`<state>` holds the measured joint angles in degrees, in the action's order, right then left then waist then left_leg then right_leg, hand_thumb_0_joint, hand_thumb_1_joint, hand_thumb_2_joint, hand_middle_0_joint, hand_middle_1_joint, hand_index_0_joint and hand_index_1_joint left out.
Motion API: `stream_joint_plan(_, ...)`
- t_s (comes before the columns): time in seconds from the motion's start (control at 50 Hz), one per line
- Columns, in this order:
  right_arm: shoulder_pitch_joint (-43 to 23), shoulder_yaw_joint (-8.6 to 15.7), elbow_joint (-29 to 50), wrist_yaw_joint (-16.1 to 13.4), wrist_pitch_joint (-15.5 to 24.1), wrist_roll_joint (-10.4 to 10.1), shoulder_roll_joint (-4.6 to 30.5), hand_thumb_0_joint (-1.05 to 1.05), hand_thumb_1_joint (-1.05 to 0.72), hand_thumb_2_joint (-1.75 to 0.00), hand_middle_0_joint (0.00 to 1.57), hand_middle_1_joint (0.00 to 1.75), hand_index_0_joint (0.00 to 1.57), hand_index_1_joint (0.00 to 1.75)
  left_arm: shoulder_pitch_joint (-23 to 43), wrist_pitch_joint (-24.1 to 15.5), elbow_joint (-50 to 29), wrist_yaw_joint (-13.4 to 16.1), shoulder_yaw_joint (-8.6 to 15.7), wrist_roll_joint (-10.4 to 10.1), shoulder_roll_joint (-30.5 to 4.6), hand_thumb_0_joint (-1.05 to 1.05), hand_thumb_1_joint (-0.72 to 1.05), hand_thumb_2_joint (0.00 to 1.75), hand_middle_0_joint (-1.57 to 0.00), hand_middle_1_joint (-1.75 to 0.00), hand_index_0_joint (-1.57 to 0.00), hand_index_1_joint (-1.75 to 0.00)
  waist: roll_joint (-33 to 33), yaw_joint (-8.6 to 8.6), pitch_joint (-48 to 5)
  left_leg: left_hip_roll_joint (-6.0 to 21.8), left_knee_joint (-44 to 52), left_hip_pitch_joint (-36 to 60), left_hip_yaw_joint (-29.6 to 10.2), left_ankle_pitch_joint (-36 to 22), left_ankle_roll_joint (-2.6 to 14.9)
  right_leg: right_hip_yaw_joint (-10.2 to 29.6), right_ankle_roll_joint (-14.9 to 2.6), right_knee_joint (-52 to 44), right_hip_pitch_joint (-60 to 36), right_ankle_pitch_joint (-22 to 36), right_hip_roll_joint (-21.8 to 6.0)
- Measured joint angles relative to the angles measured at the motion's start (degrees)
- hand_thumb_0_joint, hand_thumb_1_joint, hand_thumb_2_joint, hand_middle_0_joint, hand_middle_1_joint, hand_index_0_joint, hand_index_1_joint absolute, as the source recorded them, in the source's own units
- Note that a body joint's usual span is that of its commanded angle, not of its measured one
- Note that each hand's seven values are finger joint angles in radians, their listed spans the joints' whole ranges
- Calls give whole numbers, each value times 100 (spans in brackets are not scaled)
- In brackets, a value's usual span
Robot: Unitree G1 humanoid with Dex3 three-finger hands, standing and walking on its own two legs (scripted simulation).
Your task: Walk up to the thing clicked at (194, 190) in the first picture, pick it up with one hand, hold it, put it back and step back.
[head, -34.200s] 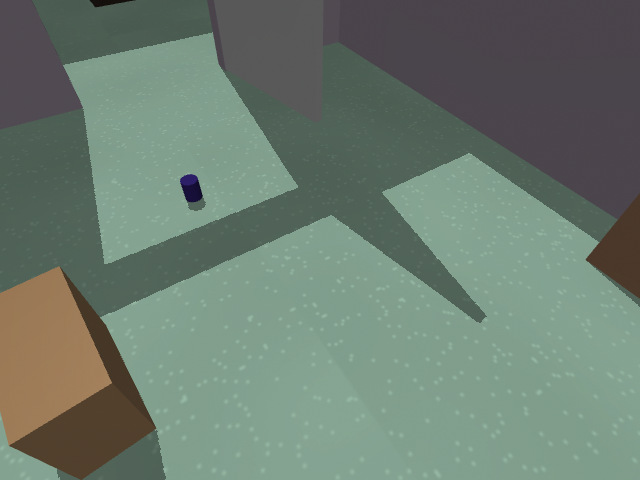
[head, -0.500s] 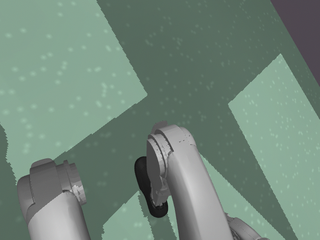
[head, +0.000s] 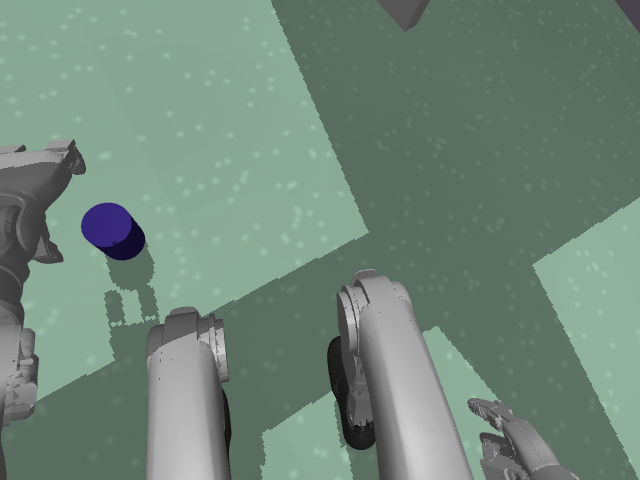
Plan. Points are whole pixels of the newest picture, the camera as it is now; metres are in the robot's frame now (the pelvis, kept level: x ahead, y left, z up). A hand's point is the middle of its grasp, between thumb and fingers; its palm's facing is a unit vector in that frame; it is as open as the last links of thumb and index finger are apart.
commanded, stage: withdraw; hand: left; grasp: from above
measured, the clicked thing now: (115, 233) +0.50 +0.25 -0.34
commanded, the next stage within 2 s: home in 0.24 s
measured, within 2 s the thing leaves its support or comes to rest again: neither
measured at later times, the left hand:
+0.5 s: hand (68, 200) +0.51 +0.27 -0.19, palm faces -0.34 -0.02 -0.94, open 12.8 cm
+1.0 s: hand (12, 286) +0.35 +0.24 +0.01, palm faces -0.29 -0.63 -0.72, open 7.7 cm
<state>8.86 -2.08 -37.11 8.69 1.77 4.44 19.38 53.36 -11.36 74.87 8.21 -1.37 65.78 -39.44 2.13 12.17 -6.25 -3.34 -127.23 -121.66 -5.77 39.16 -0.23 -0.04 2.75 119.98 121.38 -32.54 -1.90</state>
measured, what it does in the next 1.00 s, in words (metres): rises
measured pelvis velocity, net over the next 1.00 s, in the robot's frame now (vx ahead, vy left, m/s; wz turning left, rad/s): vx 0.02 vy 0.00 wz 0.03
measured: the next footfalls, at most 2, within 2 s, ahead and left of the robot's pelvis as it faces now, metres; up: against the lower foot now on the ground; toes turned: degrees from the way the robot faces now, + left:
none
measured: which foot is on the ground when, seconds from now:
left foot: down 0.00-1.00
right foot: down 0.00-1.00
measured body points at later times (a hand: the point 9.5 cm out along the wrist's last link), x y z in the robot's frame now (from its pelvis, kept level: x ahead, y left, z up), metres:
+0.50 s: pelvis +0.01 +0.00 -0.05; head +0.25 +0.06 +0.33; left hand +0.52 +0.27 -0.14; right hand +0.03 -0.26 -0.15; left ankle +0.08 +0.12 -0.36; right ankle +0.13 -0.15 -0.36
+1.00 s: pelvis +0.02 +0.00 +0.12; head +0.18 +0.04 +0.54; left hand +0.36 +0.27 +0.05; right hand +0.21 -0.26 +0.02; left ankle +0.08 +0.12 -0.36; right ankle +0.13 -0.15 -0.36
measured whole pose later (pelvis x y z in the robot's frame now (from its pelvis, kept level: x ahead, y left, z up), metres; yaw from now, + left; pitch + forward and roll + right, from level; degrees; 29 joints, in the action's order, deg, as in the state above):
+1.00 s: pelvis +0.02 +0.00 +0.12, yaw +2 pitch +32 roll -5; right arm 5.1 2.3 -33.9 3.0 1.4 -1.5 16.7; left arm 13.4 3.4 27.5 4.1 0.0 30.9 -24.7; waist 1.7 4.0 -12.2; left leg -2.1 -106.1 -98.8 -5.3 38.8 -0.3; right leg -0.9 3.0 100.0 98.9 -32.6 -2.4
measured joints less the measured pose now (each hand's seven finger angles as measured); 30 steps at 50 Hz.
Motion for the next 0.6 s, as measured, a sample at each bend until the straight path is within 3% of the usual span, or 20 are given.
stream_joint_plan(0.06,30,-28,-52,-119,-22,50,51,0,-93,-91,20,30,20,30,-12,-383,40,186,-31,187,-23,0,-42,95,-27,-91,-23,-95,-106,2,33,-16,-50,-76,-29,-38,-27,-20,-8,49,71,35,-3)
stream_joint_plan(0.14,65,-47,-202,-174,0,150,48,0,-93,-91,20,30,20,30,83,-662,439,747,-23,584,-37,0,-40,92,-28,-89,-25,-92,-211,63,30,-46,-269,-302,-61,-28,-64,-33,-20,254,285,27,-4)
stream_joint_plan(0.26,64,-103,-423,-144,202,347,-106,0,-92,-91,20,30,20,30,405,-631,1216,1608,176,1110,-133,0,-37,90,-29,-87,-27,-89,-289,260,145,-84,-684,-711,-96,2,-65,-37,6,617,661,16,13)
stream_joint_plan(0.32,104,-108,-487,-88,290,416,-214,0,-92,-91,20,30,20,30,465,-466,1262,1889,444,1217,-220,0,-35,88,-29,-86,-28,-88,-269,366,204,-102,-857,-907,-109,15,-57,-36,34,764,834,8,18)
stream_joint_plan(0.38,177,-89,-550,-6,334,444,-322,0,-92,-91,20,30,20,30,473,-202,1171,2004,626,1139,-269,0,-33,88,-29,-84,-28,-86,-217,435,208,-106,-960,-1036,-93,47,-47,-16,33,864,961,-23,23)
stream_joint_plan(0.44,260,-60,-586,63,333,402,-407,0,-91,-90,20,30,20,30,387,43,877,1886,715,940,-269,0,-32,88,-28,-83,-27,-84,-110,426,168,-89,-975,-1067,-89,109,-22,-16,40,865,993,-71,32)
stream_joint_plan(0.54,420,49,-543,107,198,196,-476,0,-91,-90,20,30,20,30,8,324,108,1363,717,432,-69,0,-24,89,-26,-76,-25,-77,117,230,1,-38,-726,-820,-48,239,39,-3,86,618,759,-183,28)
stream_joint_plan(0.6,501,115,-371,105,81,57,-441,0,-90,-90,20,30,20,30,-327,412,-400,935,728,14,66,0,-13,88,-25,-68,-23,-69,240,82,-104,-18,-451,-545,-36,276,64,-16,97,347,479,-227,9)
